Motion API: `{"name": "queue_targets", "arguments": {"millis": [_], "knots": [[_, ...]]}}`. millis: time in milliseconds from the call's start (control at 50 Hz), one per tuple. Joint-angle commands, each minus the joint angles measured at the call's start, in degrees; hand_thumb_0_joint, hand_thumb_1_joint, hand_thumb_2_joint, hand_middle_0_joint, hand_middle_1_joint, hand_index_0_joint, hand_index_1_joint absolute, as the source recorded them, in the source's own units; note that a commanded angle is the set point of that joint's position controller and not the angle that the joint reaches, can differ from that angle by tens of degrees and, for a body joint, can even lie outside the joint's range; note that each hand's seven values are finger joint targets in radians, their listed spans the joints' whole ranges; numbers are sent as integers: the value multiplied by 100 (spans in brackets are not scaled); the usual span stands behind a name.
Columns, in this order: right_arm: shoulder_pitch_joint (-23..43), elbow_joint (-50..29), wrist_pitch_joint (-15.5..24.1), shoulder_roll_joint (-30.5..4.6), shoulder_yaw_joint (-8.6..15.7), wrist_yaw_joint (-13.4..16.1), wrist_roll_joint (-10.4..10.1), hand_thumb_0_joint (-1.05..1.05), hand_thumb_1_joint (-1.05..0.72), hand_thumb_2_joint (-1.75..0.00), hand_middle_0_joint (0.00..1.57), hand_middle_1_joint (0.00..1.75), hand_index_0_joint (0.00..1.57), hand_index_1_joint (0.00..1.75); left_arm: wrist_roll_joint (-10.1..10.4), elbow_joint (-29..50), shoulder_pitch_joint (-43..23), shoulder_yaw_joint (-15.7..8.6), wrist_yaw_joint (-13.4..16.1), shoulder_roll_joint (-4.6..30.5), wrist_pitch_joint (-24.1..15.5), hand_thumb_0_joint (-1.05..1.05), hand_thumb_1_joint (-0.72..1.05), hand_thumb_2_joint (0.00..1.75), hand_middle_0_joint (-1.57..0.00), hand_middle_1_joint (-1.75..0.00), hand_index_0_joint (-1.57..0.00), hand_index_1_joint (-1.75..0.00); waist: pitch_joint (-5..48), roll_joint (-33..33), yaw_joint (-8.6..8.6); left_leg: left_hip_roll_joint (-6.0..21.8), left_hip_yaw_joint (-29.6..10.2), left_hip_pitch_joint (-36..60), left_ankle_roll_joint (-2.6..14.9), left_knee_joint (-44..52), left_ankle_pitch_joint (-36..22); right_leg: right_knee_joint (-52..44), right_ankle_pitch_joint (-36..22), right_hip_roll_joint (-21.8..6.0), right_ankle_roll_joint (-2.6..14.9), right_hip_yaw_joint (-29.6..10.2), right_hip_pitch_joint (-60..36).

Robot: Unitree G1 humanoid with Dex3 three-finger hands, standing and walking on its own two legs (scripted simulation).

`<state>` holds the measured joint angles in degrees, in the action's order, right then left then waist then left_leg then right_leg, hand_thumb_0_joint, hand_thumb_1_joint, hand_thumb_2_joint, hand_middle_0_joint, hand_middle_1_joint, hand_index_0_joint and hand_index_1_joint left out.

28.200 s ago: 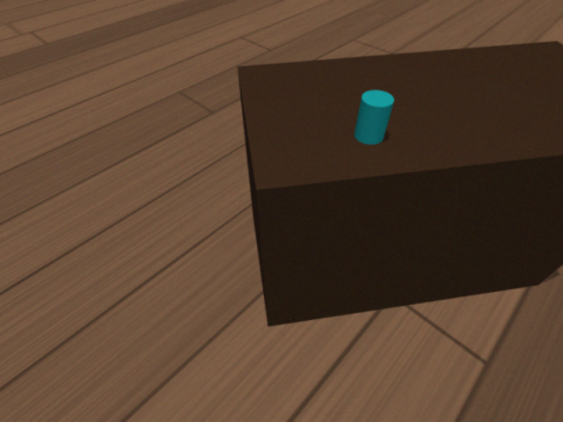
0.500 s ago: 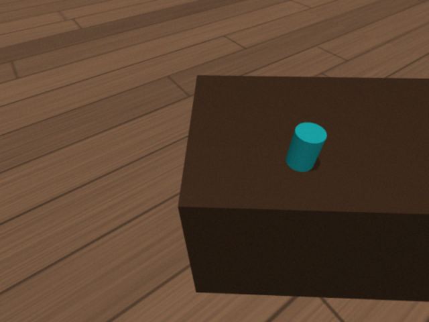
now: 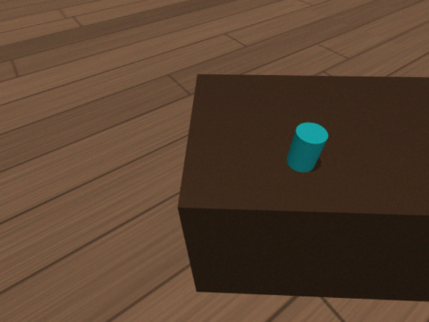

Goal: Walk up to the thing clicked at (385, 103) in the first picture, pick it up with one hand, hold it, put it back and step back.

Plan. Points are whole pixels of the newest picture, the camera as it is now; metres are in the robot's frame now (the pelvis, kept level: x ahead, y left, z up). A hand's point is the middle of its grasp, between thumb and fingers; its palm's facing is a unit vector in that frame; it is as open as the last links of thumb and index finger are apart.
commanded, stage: stand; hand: right
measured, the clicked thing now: (305, 148) +0.49 -0.21 +0.02
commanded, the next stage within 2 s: step back in 0.86 s
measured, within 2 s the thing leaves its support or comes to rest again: neither
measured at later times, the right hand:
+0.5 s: hand out of the picture +0.06 -0.25 -0.16, palm faces -0.03 +0.94 -0.34, open 7.4 cm
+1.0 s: hand out of the picture +0.05 -0.26 -0.16, palm faces -0.03 +0.93 -0.37, open 7.4 cm
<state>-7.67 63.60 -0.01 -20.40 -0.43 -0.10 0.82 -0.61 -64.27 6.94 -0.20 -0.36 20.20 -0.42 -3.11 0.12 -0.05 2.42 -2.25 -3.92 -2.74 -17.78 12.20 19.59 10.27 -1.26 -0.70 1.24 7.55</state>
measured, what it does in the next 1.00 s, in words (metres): stands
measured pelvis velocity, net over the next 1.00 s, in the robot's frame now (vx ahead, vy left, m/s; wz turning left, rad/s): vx -0.03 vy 0.01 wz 0.01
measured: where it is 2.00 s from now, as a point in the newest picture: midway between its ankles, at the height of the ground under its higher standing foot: outside the picture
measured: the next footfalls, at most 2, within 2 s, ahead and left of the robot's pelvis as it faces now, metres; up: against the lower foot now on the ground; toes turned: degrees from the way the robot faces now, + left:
right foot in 1.60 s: -0.12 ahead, -0.05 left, +0.00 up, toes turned -1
left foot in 1.98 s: -0.21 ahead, +0.19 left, +0.00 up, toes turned -2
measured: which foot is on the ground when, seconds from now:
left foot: down 0.00-1.00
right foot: down 0.00-1.00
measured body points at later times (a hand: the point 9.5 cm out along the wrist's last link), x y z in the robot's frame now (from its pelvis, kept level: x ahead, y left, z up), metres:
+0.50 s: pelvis -0.01 +0.00 +0.00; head +0.00 +0.00 +0.45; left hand +0.07 +0.30 -0.13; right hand +0.06 -0.30 -0.13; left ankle -0.03 +0.15 -0.75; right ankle +0.00 -0.13 -0.75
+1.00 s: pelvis -0.03 +0.01 -0.01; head +0.01 +0.01 +0.44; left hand +0.06 +0.32 -0.14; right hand +0.05 -0.31 -0.14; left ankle -0.03 +0.15 -0.74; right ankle +0.00 -0.13 -0.75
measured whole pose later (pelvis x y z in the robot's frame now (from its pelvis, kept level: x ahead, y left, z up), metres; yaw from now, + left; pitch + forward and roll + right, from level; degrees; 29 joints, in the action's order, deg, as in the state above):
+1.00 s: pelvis -0.03 +0.01 -0.01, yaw +0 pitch -2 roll +0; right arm -5.8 59.1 -1.8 -22.5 1.6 -0.4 -0.2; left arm 0.0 -59.3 4.4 -2.9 -0.1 20.4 0.9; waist -8.5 0.6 0.3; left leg 1.2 -2.4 -13.7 0.4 -34.0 16.9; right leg 26.0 10.7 -1.9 -0.6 1.3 12.9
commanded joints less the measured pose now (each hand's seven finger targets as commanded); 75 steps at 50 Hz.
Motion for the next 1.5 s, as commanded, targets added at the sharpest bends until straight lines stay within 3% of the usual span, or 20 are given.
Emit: {"name": "queue_targets", "arguments": {"millis": [0,360,820,840,860,920,960,980,1040,1100,1120,1140,1160,1180,1200,1260,1320,1360,1380,1480], "knots": [[141,-309,134,-1200,251,81,-23,0,-90,-90,20,30,20,30,20,316,-185,-233,85,1246,-121,0,90,90,-20,-30,-20,-30,510,7,-4,504,-202,-121,295,166,-1255,-166,-1303,-630,193,-416,-340],[172,-325,129,-1196,263,71,-13,0,-90,-90,20,30,20,30,4,335,-201,-257,72,1258,-103,0,90,90,-20,-30,-20,-30,269,47,-22,492,-236,-259,313,303,-678,-291,-628,-593,190,-439,-163],[90,-284,116,-1201,272,51,-16,0,-90,-90,20,30,20,30,23,326,-182,-227,73,1258,-116,0,90,90,-20,-30,-20,-30,268,49,-4,468,-225,-351,324,255,-610,-309,-629,-612,195,-487,-206],[243,-399,14,-1514,416,32,-49,0,-90,-90,20,30,20,30,98,480,-231,-531,97,1569,-41,0,90,90,-20,-30,-20,-30,-344,88,-53,346,-258,-851,507,-422,-1547,209,-1628,-575,259,-521,102],[168,-489,-18,-1382,414,45,-105,0,-90,-90,20,30,20,30,120,527,-111,-552,124,1557,-12,0,90,90,-20,-30,-20,-30,-145,-1,-33,293,-149,-854,531,-725,-1770,296,-1977,-630,384,-497,21],[-42,-680,-80,-1270,453,49,-150,0,-90,-90,20,30,20,30,103,778,-116,-644,138,1651,41,0,90,90,-20,-30,-20,-30,440,-441,-1,-122,174,-743,492,-1826,-1298,216,-2489,-1172,944,-956,-6],[-196,-809,-201,-1235,531,29,-118,0,-90,-90,20,30,20,30,-2,1065,-502,-680,152,1708,79,0,90,90,-20,-30,-20,-30,526,-1094,49,-496,135,-1039,519,-3141,1478,9,-2215,-1850,1468,-1528,334],[-346,-836,-254,-1236,549,20,-96,0,-90,-90,20,30,20,30,-70,1171,-614,-704,153,1703,82,0,90,90,-20,-30,-20,-30,535,-1111,90,-374,-90,-1118,551,-3567,1927,82,-2087,-1955,1578,-1522,556],[-689,-937,-268,-1283,627,-21,-118,0,-90,-90,20,30,20,30,-120,1481,-1067,-666,159,1634,141,0,90,90,-20,-30,-20,-30,527,-1199,306,-181,-268,-969,635,-3295,1641,564,-1820,-1720,1318,-1134,1071],[-828,-986,-189,-1260,667,3,-23,0,-90,-90,20,30,20,30,-49,1643,-1038,-595,156,1493,253,0,90,90,-20,-30,-20,-30,561,-781,341,-187,79,-882,536,-1374,-3,1501,-1270,-1133,819,-790,872],[-756,-1037,-150,-1429,714,37,71,0,-90,-90,20,30,20,30,13,1693,-869,-550,153,1269,316,0,90,90,-20,-30,-20,-30,446,152,278,270,-584,-935,512,-519,-1223,2255,-479,-531,580,-566,1020],[-633,-1114,-104,-1867,813,54,178,0,-90,-90,20,30,20,30,81,1776,-794,-513,177,986,355,0,90,90,-20,-30,-20,-30,422,1324,176,1125,-1952,-507,749,-226,-2814,3258,1505,453,338,-476,1869],[-444,-1218,-81,-2017,838,70,204,0,-90,-90,20,30,20,30,48,1659,-587,-561,237,1027,427,0,90,90,-20,-30,-20,-30,496,833,56,1408,-2174,-567,1061,-359,-3114,3916,2492,718,292,-1087,1982],[-307,-1343,-69,-2209,849,84,129,0,-90,-90,20,30,20,30,29,1667,-509,-571,281,1094,431,0,90,90,-20,-30,-20,-30,555,1056,135,1792,-2545,-801,1462,-339,-3227,4408,2769,776,249,-1296,1913],[-127,-1394,-61,-2162,845,111,111,0,-90,-90,20,30,20,30,5,1589,-584,-581,317,1197,424,0,90,90,-20,-30,-20,-30,522,1041,140,1768,-2517,-884,1526,-299,-2940,4790,2634,777,260,-1477,1955],[318,-1581,-29,-1576,713,209,158,0,-90,-90,20,30,20,30,100,1491,-25,-596,275,1270,425,0,90,90,-20,-30,-20,-30,543,848,-272,994,-1104,0,1180,-755,-3098,5059,1731,735,221,-1468,2415],[-144,-1523,-26,-1370,711,269,58,0,-90,-90,20,30,20,30,22,1600,-36,-607,234,1216,373,0,90,90,-20,-30,-20,-30,750,680,-37,935,-1040,861,1032,-987,-3427,4522,1571,657,19,-1192,2472],[-344,-1530,-46,-1384,709,294,26,0,-90,-90,20,30,20,30,0,1756,-259,-599,225,1168,326,0,90,90,-20,-30,-20,-30,583,675,160,1060,-1070,907,1243,-1004,-3551,3966,1761,600,-94,-1100,2373],[-373,-1537,-54,-1409,713,297,22,0,-90,-90,20,30,20,30,-1,1795,-232,-589,222,1141,316,0,90,90,-20,-30,-20,-30,586,671,211,1166,-1088,1019,1402,-1029,-3568,3653,1818,559,-106,-1061,2322],[-287,-1707,-90,-1540,757,254,21,0,-90,-90,20,30,20,30,-43,1789,54,-624,169,1120,268,0,90,90,-20,-30,-20,-30,775,741,231,1216,-989,547,1472,-1075,-2912,2286,1618,317,46,-526,1402]]}}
